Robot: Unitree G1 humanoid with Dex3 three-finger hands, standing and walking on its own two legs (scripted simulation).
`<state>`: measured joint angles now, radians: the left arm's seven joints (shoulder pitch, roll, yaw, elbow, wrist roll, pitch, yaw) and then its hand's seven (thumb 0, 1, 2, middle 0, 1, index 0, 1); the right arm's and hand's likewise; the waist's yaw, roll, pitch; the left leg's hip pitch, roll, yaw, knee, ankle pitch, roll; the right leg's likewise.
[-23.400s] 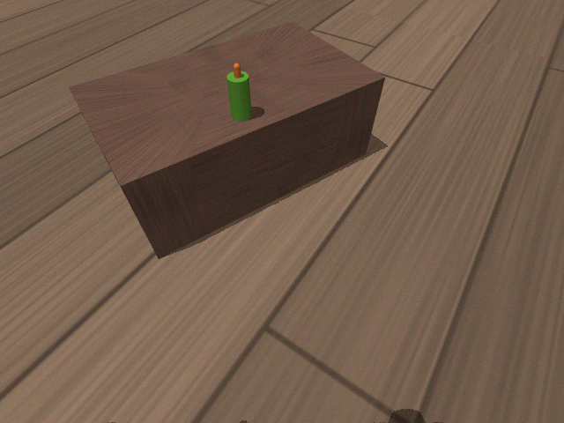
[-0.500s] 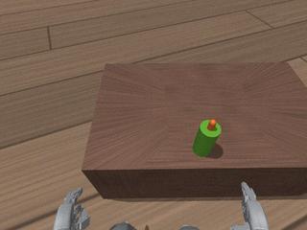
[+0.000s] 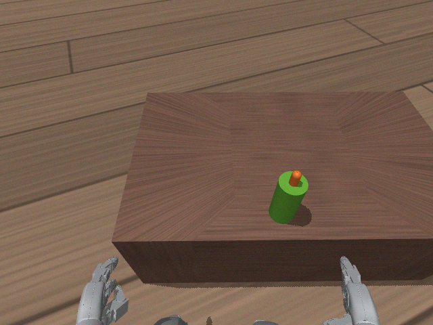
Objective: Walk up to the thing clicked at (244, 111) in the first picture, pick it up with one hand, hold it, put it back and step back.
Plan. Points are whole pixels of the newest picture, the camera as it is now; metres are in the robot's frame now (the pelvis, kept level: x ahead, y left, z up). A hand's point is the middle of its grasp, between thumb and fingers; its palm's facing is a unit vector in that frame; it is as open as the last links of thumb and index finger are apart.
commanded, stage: home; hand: right
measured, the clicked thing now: (288, 194) +0.47 -0.19 -0.17
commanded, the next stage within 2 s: stand in 1.30 s
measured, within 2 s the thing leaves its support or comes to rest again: neither
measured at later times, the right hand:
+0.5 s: hand (325, 300) +0.18 -0.19 -0.06, palm faces +0.10 +0.96 -0.26, open 17.5 cm
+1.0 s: hand (324, 306) +0.17 -0.18 -0.06, palm faces +0.09 +0.96 -0.26, open 17.5 cm
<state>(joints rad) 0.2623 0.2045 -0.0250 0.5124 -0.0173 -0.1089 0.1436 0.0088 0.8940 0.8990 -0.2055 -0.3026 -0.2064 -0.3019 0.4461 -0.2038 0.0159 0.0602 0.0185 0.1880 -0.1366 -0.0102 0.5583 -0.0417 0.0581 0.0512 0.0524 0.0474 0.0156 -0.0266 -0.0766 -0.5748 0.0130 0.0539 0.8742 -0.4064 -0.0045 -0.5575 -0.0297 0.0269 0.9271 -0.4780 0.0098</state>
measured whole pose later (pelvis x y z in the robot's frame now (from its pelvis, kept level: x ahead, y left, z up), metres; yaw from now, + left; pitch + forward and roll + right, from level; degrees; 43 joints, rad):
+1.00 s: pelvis +0.00 +0.00 +0.00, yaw +0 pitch +7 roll +2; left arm 0.27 0.21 -0.02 0.51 -0.01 -0.14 0.15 0.01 0.89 0.90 -0.21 -0.31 -0.21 -0.30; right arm 0.46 -0.21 0.01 0.01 0.02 0.24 -0.13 -0.01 0.55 -0.04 0.06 0.05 0.05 0.05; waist 0.02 -0.02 -0.09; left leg -0.59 0.01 0.05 0.89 -0.41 -0.01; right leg -0.58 -0.03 0.02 0.95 -0.49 0.01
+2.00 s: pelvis +0.01 +0.00 +0.04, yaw +0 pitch -3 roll +0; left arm 0.19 0.31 0.01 1.02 0.03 0.00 0.01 0.00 0.90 0.90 -0.21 -0.30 -0.21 -0.30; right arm 0.21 -0.32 0.00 1.00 -0.03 -0.02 -0.02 0.01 -0.82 -0.88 0.21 0.30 0.20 0.30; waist 0.00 -0.01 0.03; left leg -0.22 0.04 0.04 0.54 -0.27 -0.01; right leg -0.18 0.00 0.01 0.53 -0.31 0.00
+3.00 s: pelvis +0.01 +0.02 +0.06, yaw +0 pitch -3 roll +0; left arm 0.12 0.33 0.00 1.15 0.02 -0.01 0.01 0.00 0.90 0.90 -0.21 -0.30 -0.21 -0.30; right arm 0.11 -0.33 0.00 1.16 -0.01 -0.02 0.00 0.01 -0.91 -0.90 0.21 0.30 0.20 0.30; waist 0.00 -0.02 0.05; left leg -0.12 0.01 0.05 0.34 -0.17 0.01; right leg -0.07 -0.03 0.01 0.31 -0.20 0.03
